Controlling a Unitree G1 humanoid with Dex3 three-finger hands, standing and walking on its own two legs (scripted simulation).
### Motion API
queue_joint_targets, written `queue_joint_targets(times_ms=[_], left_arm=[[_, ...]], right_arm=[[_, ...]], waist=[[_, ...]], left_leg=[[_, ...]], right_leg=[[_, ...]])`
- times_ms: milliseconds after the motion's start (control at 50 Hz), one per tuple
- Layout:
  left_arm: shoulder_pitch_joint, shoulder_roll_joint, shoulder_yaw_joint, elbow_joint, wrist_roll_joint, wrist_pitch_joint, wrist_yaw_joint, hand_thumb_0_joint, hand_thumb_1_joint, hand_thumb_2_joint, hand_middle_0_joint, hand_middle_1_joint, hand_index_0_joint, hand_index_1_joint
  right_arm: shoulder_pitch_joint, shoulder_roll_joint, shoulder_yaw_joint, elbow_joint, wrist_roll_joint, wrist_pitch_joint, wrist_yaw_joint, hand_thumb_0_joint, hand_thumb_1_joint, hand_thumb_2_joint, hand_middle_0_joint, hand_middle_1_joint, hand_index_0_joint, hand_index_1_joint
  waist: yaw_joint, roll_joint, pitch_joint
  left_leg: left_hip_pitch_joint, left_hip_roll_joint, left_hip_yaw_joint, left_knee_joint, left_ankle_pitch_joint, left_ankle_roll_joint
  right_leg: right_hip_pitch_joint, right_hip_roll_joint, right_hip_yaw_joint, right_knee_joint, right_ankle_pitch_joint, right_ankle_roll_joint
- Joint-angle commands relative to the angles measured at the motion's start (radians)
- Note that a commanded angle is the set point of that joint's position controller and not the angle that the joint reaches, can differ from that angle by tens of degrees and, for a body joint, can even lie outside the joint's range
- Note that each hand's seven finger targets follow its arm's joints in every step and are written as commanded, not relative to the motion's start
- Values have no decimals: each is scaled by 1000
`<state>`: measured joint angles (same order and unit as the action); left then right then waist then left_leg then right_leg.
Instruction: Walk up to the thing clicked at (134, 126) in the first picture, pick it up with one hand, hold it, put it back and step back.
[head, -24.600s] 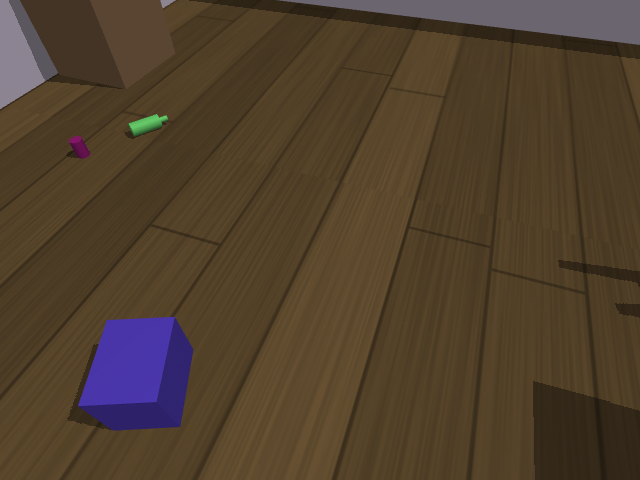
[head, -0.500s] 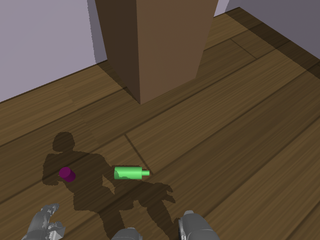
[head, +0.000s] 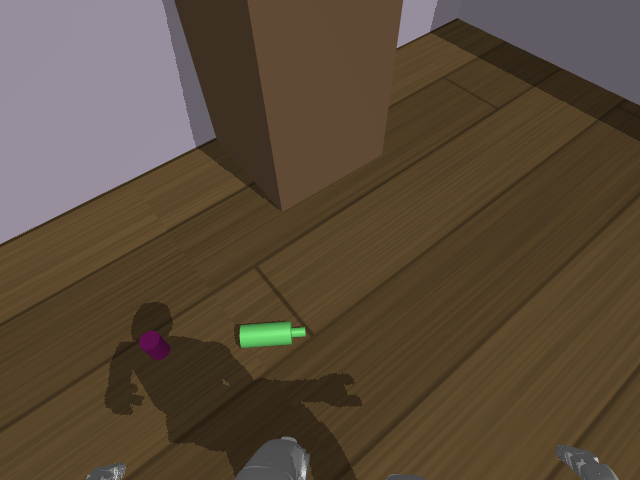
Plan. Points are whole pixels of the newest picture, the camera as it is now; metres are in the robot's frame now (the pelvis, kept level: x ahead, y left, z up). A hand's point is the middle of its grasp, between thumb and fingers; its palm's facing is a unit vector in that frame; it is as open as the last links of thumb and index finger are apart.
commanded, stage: walk up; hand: left
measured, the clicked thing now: (273, 334) +0.58 +0.20 -0.72
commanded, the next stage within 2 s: stand in 1.46 s
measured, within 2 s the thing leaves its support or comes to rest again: neither
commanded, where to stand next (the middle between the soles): +0.24 +0.01 m, yaw +6 degrees
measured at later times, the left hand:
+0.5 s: hand out of the picture -0.08 +0.24 -0.16, palm faces +0.02 -0.93 -0.37, open 7.4 cm
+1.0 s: hand out of the picture -0.08 +0.23 -0.14, palm faces +0.09 -0.92 -0.37, open 7.4 cm
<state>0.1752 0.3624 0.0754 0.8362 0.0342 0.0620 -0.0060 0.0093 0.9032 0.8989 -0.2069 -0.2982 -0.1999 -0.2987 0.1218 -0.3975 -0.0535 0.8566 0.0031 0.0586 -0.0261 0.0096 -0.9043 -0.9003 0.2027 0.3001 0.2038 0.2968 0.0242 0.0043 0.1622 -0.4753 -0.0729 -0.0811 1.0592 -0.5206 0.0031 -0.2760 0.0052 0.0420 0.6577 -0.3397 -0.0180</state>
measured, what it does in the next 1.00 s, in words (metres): walks backwards: left foot, then right foot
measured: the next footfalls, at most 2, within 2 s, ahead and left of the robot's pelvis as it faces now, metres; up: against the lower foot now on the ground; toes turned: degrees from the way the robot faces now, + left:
left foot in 0.18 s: -0.03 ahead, +0.11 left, +0.00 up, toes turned +3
right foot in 0.50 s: -0.11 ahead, -0.16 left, +0.00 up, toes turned +3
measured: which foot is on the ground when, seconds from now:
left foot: up 0.00-0.16, down 0.18-0.52, up 0.54-0.74, down 0.76-1.00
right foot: down 0.00-0.20, up 0.22-0.48, down 0.50-1.00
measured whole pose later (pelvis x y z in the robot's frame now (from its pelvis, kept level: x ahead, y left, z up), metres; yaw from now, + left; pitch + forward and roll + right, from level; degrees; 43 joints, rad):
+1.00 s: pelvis -0.14 -0.04 +0.01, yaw +4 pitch -2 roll -1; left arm 0.18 0.37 0.06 0.97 0.02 -0.03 -0.01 0.01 0.90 0.90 -0.21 -0.30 -0.20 -0.30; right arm 0.21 -0.34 -0.03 0.97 -0.01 0.00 0.02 0.01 -0.90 -0.90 0.20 0.30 0.20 0.30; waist 0.01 0.01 0.06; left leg -0.27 -0.01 -0.07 0.62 -0.34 0.00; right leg -0.17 0.01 -0.02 0.55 -0.33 -0.01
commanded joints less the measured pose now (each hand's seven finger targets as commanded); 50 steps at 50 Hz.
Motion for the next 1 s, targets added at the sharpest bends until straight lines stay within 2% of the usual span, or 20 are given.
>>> queue_joint_targets(times_ms=[0, 80, 140, 160, 180, 200, 260, 380, 440, 460, 500, 520, 580, 720, 760, 780, 800, 900, 940, 980], left_arm=[[-109, 237, 69, -158, 14, -26, 32, 0, 900, 900, -200, -300, -200, -300], [-23, 233, 72, -168, 14, -12, 32, 0, 900, 900, -200, -300, -200, -300], [-29, 219, 53, -184, -7, 9, 20, 0, 900, 900, -200, -300, -200, -300], [-4, 171, 42, -195, -12, 11, 15, 0, 900, 900, -200, -300, -200, -300], [-76, 203, 59, -209, -15, 10, 27, 0, 900, 900, -200, -300, -200, -300], [-108, 231, 74, -197, 1, 14, 34, 0, 900, 900, -200, -300, -200, -300], [3, 217, 76, -131, -20, 11, 26, 0, 900, 900, -200, -300, -200, -300], [4, 200, 57, -84, -10, -33, -11, 0, 900, 900, -200, -300, -200, -300], [127, 182, 61, 12, -9, -60, -2, 0, 900, 900, -200, -300, -200, -300], [151, 200, 70, 41, 1, -71, 3, 0, 900, 900, -200, -300, -200, -300], [89, 344, 96, -7, 21, -85, 10, 0, 900, 900, -200, -300, -200, -300], [7, 372, 95, -25, 17, -85, 7, 0, 900, 900, -200, -300, -200, -300], [-40, 265, 71, -22, 8, -107, 14, 0, 900, 900, -200, -300, -200, -300], [-11, 241, 44, -6, -9, -87, 2, 0, 900, 900, -200, -300, -200, -300], [8, 146, 12, 1, -29, -83, 0, 0, 900, 900, -200, -300, -200, -300], [-6, 200, 34, 25, -35, -79, 8, 0, 900, 900, -200, -300, -200, -300], [4, 217, 35, 29, -29, -80, 9, 0, 900, 900, -200, -300, -200, -300], [74, 217, 37, 95, -14, -113, 18, 0, 900, 900, -200, -300, -200, -300], [5, 307, 52, 81, -7, -119, 17, 0, 900, 900, -200, -300, -200, -300], [-75, 275, 40, 54, -10, -120, 15, 0, 900, 900, -200, -300, -200, -300]], right_arm=[[98, -180, -40, -69, 2, -48, -23, 0, -900, -900, 200, 300, 200, 300], [101, -159, -40, -88, -19, -63, -26, 0, -900, -900, 200, 300, 200, 300], [149, -188, -61, -67, -35, -74, -23, 0, -900, -900, 200, 300, 200, 300], [140, -269, -82, -79, -51, -78, -24, 0, -900, -900, 200, 300, 200, 300], [116, -384, -100, -100, -41, -73, -13, 0, -900, -900, 200, 300, 200, 300], [98, -385, -109, -107, -45, -79, -19, 0, -900, -900, 200, 300, 200, 300], [19, -258, -71, -106, -44, -85, -32, 0, -900, -900, 200, 300, 200, 300], [66, -249, -75, -97, -55, -84, -1, 0, -900, -900, 200, 300, 200, 300], [30, -267, -75, -98, -53, -59, 12, 0, -900, -900, 200, 300, 200, 300], [58, -233, -63, -92, -47, -52, 12, 0, -900, -900, 200, 300, 200, 300], [18, -132, -30, -122, -27, -55, 8, 0, -900, -900, 200, 300, 200, 300], [0, -209, -58, -95, -27, -56, 2, 0, -900, -900, 200, 300, 200, 300], [71, -180, -47, -35, -12, -74, 13, 0, -900, -900, 200, 300, 200, 300], [133, -155, -49, 26, -28, -105, 25, 0, -900, -900, 200, 300, 200, 300], [121, -222, -63, 20, -38, -119, 17, 0, -900, -900, 200, 300, 200, 300], [115, -275, -73, 18, -30, -115, 22, 0, -900, -900, 200, 300, 200, 300], [93, -272, -72, 15, -32, -114, 25, 0, -900, -900, 200, 300, 200, 300], [-10, -150, -24, 10, -9, -98, 27, 0, -900, -900, 200, 300, 200, 300], [41, -135, -25, 29, -9, -91, 21, 0, -900, -900, 200, 300, 200, 300], [72, -148, -28, 59, -16, -99, 23, 0, -900, -900, 200, 300, 200, 300]], waist=[[-30, -176, -158], [13, -218, -220], [-21, -121, -238], [-11, 68, -242], [-60, 226, -229], [-73, 176, -196], [18, 71, -166], [-62, 212, -171], [2, 205, -162], [13, 126, -146], [35, -194, -90], [26, -148, 5], [-16, -108, -26], [-26, -135, -106], [-21, 101, -164], [-16, 89, -162], [-15, 81, -150], [43, 47, -159], [2, -77, -113], [-28, -77, -95]], left_leg=[[37, 6, -18, 28, -4, -13], [30, 50, 59, -337, 10, -13], [263, 76, 38, -662, 380, 16], [365, 282, -256, -680, 486, 94], [232, 499, -476, -707, 631, 279], [131, 548, -558, -729, 601, 338], [210, 347, -195, -620, 642, 214], [281, 290, -151, -693, 7, 197], [141, 264, -95, -617, -13, 169], [54, 220, -62, -509, 31, 121], [-101, 38, -13, -246, -63, 4], [3, 75, -98, -136, -52, -12], [3, 62, -73, -173, 81, -8], [315, 33, 62, -652, 236, 6], [408, 269, -328, -758, 195, 100], [263, 358, -413, -780, 50, 210], [222, 363, -409, -791, 15, 232], [98, 157, -95, -534, 382, 44], [69, 49, -3, -416, 105, 10], [122, 82, 10, -453, 144, 15]], right_leg=[[32, -213, 150, -170, 549, -192], [247, -228, 159, -63, 642, -189], [59, -163, 122, 68, 419, -98], [-159, -50, 75, 192, 127, -38], [-185, 61, 36, 389, -296, 0], [-162, 61, 157, 573, -324, 4], [-226, 79, 197, 660, -173, -5], [-97, 26, 19, 142, -204, 39], [126, 34, -75, -218, -91, -1], [218, 32, -43, -303, -24, -16], [17, -319, 534, -460, -474, -161], [-198, -395, 590, -484, -548, -231], [-24, -246, 302, -379, -180, -149], [-9, -183, 115, -193, 109, -99], [-150, -47, -3, 2, 7, -6], [-41, -12, -43, 74, -190, -6], [-23, -23, -13, 105, -227, -10], [219, -105, 103, -312, 73, -46], [140, -300, 306, -364, -45, -160], [110, -300, 237, -314, 92, -172]])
